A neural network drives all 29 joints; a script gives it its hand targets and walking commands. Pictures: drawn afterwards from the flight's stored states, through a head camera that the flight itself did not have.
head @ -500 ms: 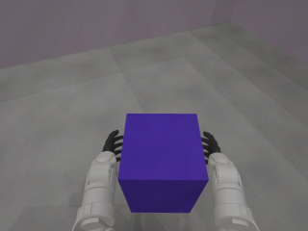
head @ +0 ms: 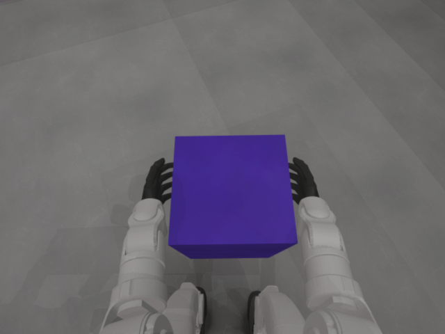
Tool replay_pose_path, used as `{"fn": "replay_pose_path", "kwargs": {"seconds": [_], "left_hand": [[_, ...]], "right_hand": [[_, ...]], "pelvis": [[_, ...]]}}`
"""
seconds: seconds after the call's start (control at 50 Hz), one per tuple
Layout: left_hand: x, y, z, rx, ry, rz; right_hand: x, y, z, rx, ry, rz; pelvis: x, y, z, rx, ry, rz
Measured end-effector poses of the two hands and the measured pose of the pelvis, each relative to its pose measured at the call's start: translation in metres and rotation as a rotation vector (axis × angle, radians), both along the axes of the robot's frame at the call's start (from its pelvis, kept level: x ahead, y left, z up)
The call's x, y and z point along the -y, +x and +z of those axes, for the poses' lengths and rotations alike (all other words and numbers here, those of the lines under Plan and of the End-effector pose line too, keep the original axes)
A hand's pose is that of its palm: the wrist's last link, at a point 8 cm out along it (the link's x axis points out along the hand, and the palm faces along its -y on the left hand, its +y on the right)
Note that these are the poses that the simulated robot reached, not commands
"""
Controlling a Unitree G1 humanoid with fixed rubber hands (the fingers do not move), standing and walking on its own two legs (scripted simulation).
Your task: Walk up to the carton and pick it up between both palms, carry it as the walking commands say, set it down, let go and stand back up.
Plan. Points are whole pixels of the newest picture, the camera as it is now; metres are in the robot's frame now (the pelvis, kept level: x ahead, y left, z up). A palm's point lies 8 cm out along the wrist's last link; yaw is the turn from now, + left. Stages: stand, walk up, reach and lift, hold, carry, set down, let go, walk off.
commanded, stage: set down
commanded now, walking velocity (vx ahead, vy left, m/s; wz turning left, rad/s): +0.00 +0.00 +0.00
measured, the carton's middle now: (229, 207) +0.35 +0.01 -0.12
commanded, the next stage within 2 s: none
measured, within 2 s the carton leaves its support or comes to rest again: neither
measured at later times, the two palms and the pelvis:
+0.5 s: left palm (161, 199) +0.36 +0.17 -0.13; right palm (290, 196) +0.38 -0.12 -0.13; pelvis -0.02 +0.01 -0.08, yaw +1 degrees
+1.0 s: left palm (171, 200) +0.39 +0.16 -0.22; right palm (282, 197) +0.41 -0.12 -0.23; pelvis -0.02 +0.01 -0.15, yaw +2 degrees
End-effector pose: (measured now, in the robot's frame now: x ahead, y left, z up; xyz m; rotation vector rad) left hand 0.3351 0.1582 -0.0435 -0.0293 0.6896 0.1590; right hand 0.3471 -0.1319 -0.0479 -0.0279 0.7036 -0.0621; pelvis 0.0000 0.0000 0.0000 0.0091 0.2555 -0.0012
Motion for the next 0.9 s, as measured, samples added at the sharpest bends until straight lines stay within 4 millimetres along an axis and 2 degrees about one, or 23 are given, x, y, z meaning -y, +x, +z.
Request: {"fn": "replay_pose_path", "kwargs": {"seconds": [0.4,0.68,0.9], "left_hand": [[-0.009,0.022,-0.072,0.015,-0.032,0.031],[-0.009,0.041,-0.121,0.007,-0.024,0.044],[-0.008,0.052,-0.162,0.006,-0.019,0.048]], "right_hand": [[-0.009,0.026,-0.07,0.012,0.025,-0.014],[-0.01,0.047,-0.119,0.005,0.027,-0.007],[-0.01,0.057,-0.161,0.004,0.021,-0.011]], "pelvis": [[-0.007,-0.017,-0.064,-0.231,-0.011,0.015],[-0.008,-0.019,-0.108,-0.339,-0.018,0.044],[-0.007,-0.017,-0.138,-0.409,-0.021,0.047]]}}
